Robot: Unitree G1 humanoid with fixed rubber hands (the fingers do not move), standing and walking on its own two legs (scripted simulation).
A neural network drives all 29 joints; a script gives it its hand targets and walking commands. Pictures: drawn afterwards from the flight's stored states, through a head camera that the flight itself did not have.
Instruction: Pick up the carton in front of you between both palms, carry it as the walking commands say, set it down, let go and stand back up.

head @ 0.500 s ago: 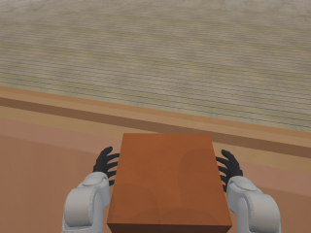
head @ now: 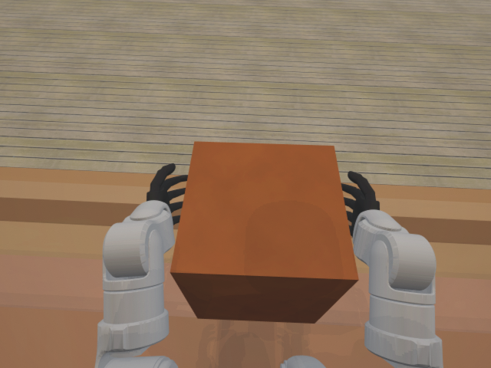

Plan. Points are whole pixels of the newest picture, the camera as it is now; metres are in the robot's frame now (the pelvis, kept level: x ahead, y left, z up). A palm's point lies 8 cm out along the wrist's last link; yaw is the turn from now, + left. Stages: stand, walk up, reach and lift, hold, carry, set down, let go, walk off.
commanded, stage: carry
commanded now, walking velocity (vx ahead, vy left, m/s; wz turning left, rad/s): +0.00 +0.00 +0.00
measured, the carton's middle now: (259, 240) +0.32 -0.02 +0.03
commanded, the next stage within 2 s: none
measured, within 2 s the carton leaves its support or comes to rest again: neither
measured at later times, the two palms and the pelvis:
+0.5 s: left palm (172, 119) +0.57 +0.15 +0.08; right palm (319, 114) +0.58 -0.15 +0.09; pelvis +0.22 -0.02 +0.00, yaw +1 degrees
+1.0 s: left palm (157, 98) +0.63 +0.19 +0.09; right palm (297, 101) +0.62 -0.11 +0.09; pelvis +0.30 +0.03 -0.02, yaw +1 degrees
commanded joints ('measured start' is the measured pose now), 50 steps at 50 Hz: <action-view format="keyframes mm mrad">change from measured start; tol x32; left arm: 1 -634 -771 -604 28 -216 -62 -71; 50 -757 -901 -596 175 -269 -100 -80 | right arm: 1 -781 826 665 -40 336 -56 123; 50 -844 864 598 67 268 -100 97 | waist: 1 25 121 -408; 8 79 162 -457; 11 135 -282 -706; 38 122 -147 -544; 42 -14 385 -344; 50 31 139 -381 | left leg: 1 416 249 -238 -89 609 105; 8 379 128 -38 241 901 -24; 12 -138 -17 -253 672 -388 -75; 19 177 -10 -171 -107 -14 -91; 23 287 80 -237 90 584 -60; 36 -136 -12 -179 136 -239 -63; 39 37 8 -186 35 -50 -55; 42 569 279 -563 -3 786 143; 50 387 249 -410 22 560 120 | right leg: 1 -126 -8 -33 -229 116 -6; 8 294 122 -187 -823 534 -31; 11 915 -320 376 -680 1623 -273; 17 690 -166 156 -751 1005 -138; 37 799 -207 195 -665 827 -205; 42 -240 64 -46 -251 -259 24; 50 -112 12 6 -181 181 38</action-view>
